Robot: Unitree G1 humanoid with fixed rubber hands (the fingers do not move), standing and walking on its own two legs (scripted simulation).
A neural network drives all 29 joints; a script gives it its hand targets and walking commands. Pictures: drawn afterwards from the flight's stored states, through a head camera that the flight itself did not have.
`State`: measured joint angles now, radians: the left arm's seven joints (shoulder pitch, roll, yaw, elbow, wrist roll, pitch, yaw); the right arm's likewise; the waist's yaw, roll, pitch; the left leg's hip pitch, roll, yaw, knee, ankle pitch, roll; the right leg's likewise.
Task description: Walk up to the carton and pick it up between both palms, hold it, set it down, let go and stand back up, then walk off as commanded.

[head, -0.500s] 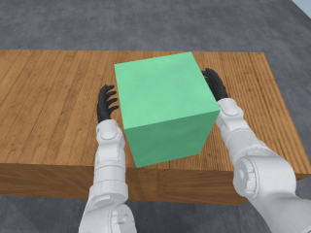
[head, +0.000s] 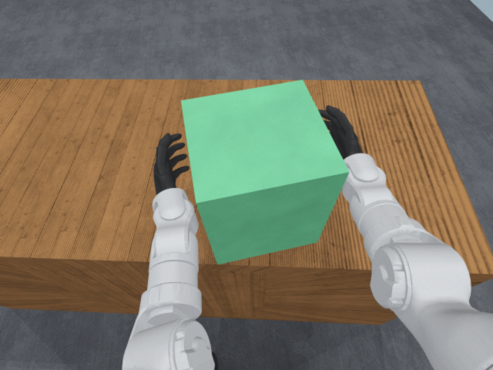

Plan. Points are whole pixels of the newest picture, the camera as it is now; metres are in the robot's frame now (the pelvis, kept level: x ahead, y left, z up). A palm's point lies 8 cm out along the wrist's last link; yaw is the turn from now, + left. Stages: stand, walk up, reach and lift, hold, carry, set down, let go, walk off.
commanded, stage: reach and lift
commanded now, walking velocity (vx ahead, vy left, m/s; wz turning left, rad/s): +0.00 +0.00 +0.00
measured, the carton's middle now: (256, 179) +0.43 +0.07 +0.01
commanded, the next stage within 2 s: none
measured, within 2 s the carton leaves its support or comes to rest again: leaves its support in 0.80 s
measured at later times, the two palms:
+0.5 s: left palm (168, 185) +0.36 +0.20 +0.06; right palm (346, 150) +0.46 -0.08 +0.07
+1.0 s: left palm (150, 177) +0.35 +0.22 +0.10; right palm (343, 155) +0.43 -0.07 +0.09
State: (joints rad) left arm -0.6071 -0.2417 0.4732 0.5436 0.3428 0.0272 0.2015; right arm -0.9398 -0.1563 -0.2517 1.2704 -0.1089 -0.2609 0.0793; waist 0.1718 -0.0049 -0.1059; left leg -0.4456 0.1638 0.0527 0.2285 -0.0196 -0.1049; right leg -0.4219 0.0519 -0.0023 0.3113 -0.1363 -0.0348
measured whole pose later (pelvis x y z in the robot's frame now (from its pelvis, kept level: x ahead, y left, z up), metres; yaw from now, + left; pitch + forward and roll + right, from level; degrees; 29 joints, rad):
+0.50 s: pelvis +0.00 +0.00 +0.00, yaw +0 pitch +16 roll -1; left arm -0.60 -0.22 0.42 0.56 0.30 0.01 0.23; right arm -0.95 -0.19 -0.12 1.30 -0.06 -0.30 0.05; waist 0.16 0.00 -0.13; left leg -0.49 0.17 0.05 0.24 -0.02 -0.10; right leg -0.44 0.05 -0.02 0.29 -0.12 -0.03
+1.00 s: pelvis -0.01 +0.01 +0.00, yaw +2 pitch +11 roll -1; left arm -0.59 -0.13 0.29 0.44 0.23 0.22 0.21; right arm -0.83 -0.15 -0.09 1.06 0.06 -0.12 0.00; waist 0.11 -0.03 -0.12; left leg -0.43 0.14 0.02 0.26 -0.02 -0.10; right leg -0.37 0.03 -0.05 0.29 -0.12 -0.02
